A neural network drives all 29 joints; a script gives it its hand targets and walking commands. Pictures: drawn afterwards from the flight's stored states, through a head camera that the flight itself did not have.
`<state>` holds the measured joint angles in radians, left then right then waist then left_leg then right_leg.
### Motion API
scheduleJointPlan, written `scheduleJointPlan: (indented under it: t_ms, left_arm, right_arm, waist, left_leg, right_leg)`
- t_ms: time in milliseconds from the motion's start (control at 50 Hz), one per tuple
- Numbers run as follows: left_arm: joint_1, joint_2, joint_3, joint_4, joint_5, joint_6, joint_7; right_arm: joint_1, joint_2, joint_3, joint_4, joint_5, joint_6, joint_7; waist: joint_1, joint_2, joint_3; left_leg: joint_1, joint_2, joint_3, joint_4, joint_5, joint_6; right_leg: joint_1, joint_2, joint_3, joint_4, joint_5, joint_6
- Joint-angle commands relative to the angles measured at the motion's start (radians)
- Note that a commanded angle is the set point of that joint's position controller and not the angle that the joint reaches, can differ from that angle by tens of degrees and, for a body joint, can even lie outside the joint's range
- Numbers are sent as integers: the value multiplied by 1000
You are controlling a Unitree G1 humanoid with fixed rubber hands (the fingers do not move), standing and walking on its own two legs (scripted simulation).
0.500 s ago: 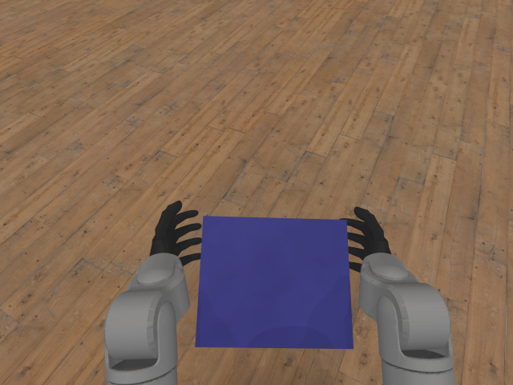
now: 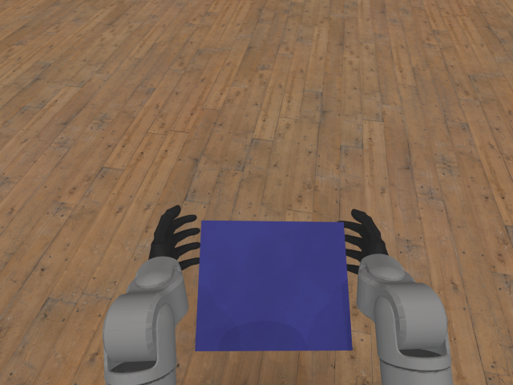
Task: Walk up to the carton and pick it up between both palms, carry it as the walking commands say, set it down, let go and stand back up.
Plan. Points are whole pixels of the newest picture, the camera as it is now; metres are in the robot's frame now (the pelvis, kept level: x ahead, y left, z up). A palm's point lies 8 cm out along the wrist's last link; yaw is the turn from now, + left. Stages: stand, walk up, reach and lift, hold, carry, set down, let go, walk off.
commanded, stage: carry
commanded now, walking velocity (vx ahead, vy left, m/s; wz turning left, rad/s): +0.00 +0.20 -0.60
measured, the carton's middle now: (267, 281) +0.29 +0.02 -0.01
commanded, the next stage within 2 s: none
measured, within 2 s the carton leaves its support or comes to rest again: neither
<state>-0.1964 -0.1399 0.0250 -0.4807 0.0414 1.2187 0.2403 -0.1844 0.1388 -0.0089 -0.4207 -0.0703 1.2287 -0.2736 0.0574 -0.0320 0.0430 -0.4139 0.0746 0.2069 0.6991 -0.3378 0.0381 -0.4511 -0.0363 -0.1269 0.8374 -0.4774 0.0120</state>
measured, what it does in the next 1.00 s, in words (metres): steps to the left, turning right: right foot, then left foot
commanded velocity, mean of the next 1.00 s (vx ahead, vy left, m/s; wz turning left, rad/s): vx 0.00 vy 0.20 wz -0.60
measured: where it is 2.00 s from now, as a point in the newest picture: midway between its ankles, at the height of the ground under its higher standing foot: outside the picture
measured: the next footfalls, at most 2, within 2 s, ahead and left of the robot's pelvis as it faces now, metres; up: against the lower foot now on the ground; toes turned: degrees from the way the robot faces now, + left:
right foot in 0.02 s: +0.03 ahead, -0.08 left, +0.00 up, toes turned -9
left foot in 0.34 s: +0.04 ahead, +0.24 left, +0.00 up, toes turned -7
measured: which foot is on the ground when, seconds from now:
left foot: down 0.00-0.04, up 0.06-0.32, down 0.34-0.62, up 0.64-0.90, down 0.92-1.00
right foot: up 0.00-0.00, down 0.02-0.34, up 0.36-0.58, down 0.60-0.94, up 0.96-1.00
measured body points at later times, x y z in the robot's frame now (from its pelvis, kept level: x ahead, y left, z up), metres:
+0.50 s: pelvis -0.05 +0.15 +0.00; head +0.00 +0.16 +0.45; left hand +0.27 +0.22 +0.08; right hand +0.20 -0.05 +0.08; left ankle +0.00 +0.24 -0.72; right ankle -0.07 +0.03 -0.67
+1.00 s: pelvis -0.05 +0.31 -0.01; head -0.01 +0.30 +0.44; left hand +0.28 +0.26 +0.08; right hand +0.12 +0.03 +0.07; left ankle +0.05 +0.39 -0.72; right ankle -0.10 +0.14 -0.70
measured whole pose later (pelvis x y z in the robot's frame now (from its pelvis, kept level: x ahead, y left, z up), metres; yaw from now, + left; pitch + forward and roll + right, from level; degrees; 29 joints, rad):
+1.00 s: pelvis -0.05 +0.31 -0.01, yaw -34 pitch +2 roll +1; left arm -0.23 -0.15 0.06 -0.42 0.10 1.20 0.24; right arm -0.22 0.15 0.00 -0.38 -0.05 1.23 -0.28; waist 0.00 -0.06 0.04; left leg -0.44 0.05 0.09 0.74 -0.32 -0.01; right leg -0.56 -0.07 0.08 0.91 -0.48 0.08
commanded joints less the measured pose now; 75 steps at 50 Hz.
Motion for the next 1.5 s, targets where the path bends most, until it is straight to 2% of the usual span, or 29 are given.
scheduleJointPlan:
  t_ms: [0,40,100,280,300,320,340,360,420,560,580,600,620,660,700,880,900,920,940,1020,1120,1140,1160,1180,1220,1260,1400,1440,1480]
  left_arm:
    - [-336,-1038,-585,-57,-368,-1,-249]
    - [-268,-1006,-537,-16,-332,-3,-242]
    - [-292,-1030,-532,-27,-310,-18,-238]
    - [-286,-1006,-513,-34,-270,-25,-222]
    - [-292,-994,-522,-35,-272,-20,-219]
    - [-298,-996,-527,-24,-268,-15,-222]
    - [-327,-1007,-553,-56,-274,-10,-227]
    - [-400,-1034,-589,-91,-309,-9,-235]
    - [-443,-1067,-620,-89,-369,-7,-254]
    - [-358,-1018,-586,-50,-373,2,-247]
    - [-331,-1015,-566,-26,-361,5,-246]
    - [-300,-985,-539,-2,-342,4,-247]
    - [-272,-992,-519,17,-321,-2,-241]
    - [-302,-1021,-520,-15,-317,-16,-241]
    - [-327,-1033,-516,-23,-300,-29,-238]
    - [-293,-993,-500,-14,-269,-25,-222]
    - [-293,-985,-501,-2,-261,-20,-219]
    - [-288,-987,-508,-5,-257,-15,-223]
    - [-351,-1005,-547,-48,-285,-10,-234]
    - [-493,-1069,-630,-111,-390,-18,-257]
    - [-396,-1039,-593,-49,-383,-8,-254]
    - [-356,-1029,-566,-18,-374,-5,-255]
    - [-335,-1000,-548,-8,-360,-5,-253]
    - [-295,-1001,-526,20,-334,-12,-250]
    - [-317,-1008,-517,-8,-319,-24,-245]
    - [-323,-1012,-514,-17,-304,-34,-239]
    - [-300,-990,-492,-12,-268,-29,-224]
    - [-302,-970,-498,1,-265,-24,-219]
    - [-342,-981,-534,-24,-271,-9,-229]
  right_arm:
    - [-359,971,502,-165,314,-52,237]
    - [-401,958,546,-212,327,-38,237]
    - [-482,995,588,-223,381,-45,255]
    - [-464,1024,582,-171,397,-36,261]
    - [-447,1025,568,-148,389,-32,258]
    - [-453,1009,550,-141,380,-33,257]
    - [-440,1007,534,-134,375,-39,261]
    - [-432,1028,523,-147,372,-43,263]
    - [-415,1026,498,-156,327,-54,256]
    - [-319,968,481,-120,294,-47,234]
    - [-337,955,488,-117,301,-43,233]
    - [-340,949,503,-125,298,-38,233]
    - [-423,943,543,-197,321,-36,237]
    - [-513,990,588,-230,372,-47,248]
    - [-502,1020,593,-191,391,-49,261]
    - [-456,1015,574,-142,382,-33,257]
    - [-470,1012,562,-139,382,-33,257]
    - [-456,987,551,-125,373,-34,257]
    - [-426,1010,535,-110,366,-40,260]
    - [-395,1031,486,-135,316,-66,252]
    - [-360,982,483,-139,293,-62,233]
    - [-357,962,488,-128,295,-57,231]
    - [-360,951,497,-123,291,-51,229]
    - [-437,948,542,-199,310,-48,235]
    - [-509,988,579,-207,356,-53,244]
    - [-469,1004,578,-165,371,-54,254]
    - [-469,1006,584,-147,382,-39,258]
    - [-443,1010,561,-108,374,-34,257]
    - [-433,996,533,-94,361,-40,257]
  waist:
    - [-24,93,-475]
    - [-36,-330,-467]
    - [-46,-120,-479]
    - [-43,-230,-482]
    - [-53,-185,-492]
    - [-56,7,-504]
    - [-62,388,-473]
    - [-61,393,-456]
    - [-54,237,-433]
    - [-37,189,-501]
    - [-21,67,-475]
    - [-27,-235,-464]
    - [-34,-329,-430]
    - [-43,-136,-458]
    - [-48,-106,-433]
    - [-51,-246,-465]
    - [-56,-150,-492]
    - [-56,169,-489]
    - [-62,396,-490]
    - [-58,292,-428]
    - [-43,216,-505]
    - [-26,74,-468]
    - [-24,-174,-433]
    - [-30,-376,-423]
    - [-40,-166,-445]
    - [-48,-106,-432]
    - [-43,-251,-427]
    - [-58,-174,-458]
    - [-70,417,-454]
  left_leg:
    - [105,187,-64,6,434,6]
    - [-376,-36,-144,302,-292,-100]
    - [-338,60,-280,483,-160,-84]
    - [103,-73,-128,-87,-35,-89]
    - [245,-69,-110,-226,1,-79]
    - [388,111,-306,-316,16,-26]
    - [426,375,-608,-365,225,112]
    - [368,370,-530,-319,396,164]
    - [246,247,-248,-289,418,116]
    - [259,228,-113,-113,555,53]
    - [72,197,-88,-6,422,-12]
    - [-287,60,-72,148,50,-88]
    - [-425,-9,-168,308,-277,-99]
    - [-398,43,-267,469,-184,-95]
    - [-311,46,-248,445,-103,-85]
    - [144,-81,-117,-151,-13,-93]
    - [305,-26,-160,-243,1,-73]
    - [402,239,-471,-339,164,16]
    - [383,370,-579,-313,289,135]
    - [201,233,-242,-307,336,108]
    - [219,223,-152,-158,401,65]
    - [94,185,-102,-41,329,3]
    - [-227,75,-82,95,64,-69]
    - [-427,-37,-137,283,-275,-92]
    - [-396,17,-272,487,-197,-81]
    - [-319,24,-253,434,-114,-75]
    - [-7,-64,-160,21,-93,-83]
    - [258,-72,-122,-248,-34,-71]
    - [374,350,-614,-389,35,117]
  right_leg:
    - [332,-70,133,-454,297,-58]
    - [583,-481,774,-459,867,-267]
    - [521,-361,489,-364,879,-214]
    - [204,-199,328,-334,540,-88]
    - [121,-150,273,-280,455,-42]
    - [-55,-56,178,-114,258,13]
    - [-286,80,17,125,-122,75]
    - [-246,12,53,292,-184,59]
    - [-117,-18,57,284,-41,34]
    - [218,-19,47,-370,159,-35]
    - [383,-112,208,-502,271,-65]
    - [591,-377,614,-471,577,-169]
    - [583,-469,738,-444,940,-278]
    - [585,-384,540,-362,1034,-235]
    - [462,-300,405,-350,875,-189]
    - [146,-164,323,-303,474,-67]
    - [45,-106,265,-202,412,-24]
    - [-157,22,130,21,125,48]
    - [-233,60,39,223,-186,69]
    - [-72,-8,55,220,-47,35]
    - [203,-2,63,-270,61,-36]
    - [324,-68,184,-484,221,-58]
    - [496,-291,557,-528,256,-134]
    - [520,-468,817,-501,655,-270]
    - [524,-380,617,-406,876,-236]
    - [448,-289,461,-370,787,-180]
    - [210,-197,384,-384,430,-111]
    - [64,-115,300,-280,347,-43]
    - [-278,98,39,191,-153,69]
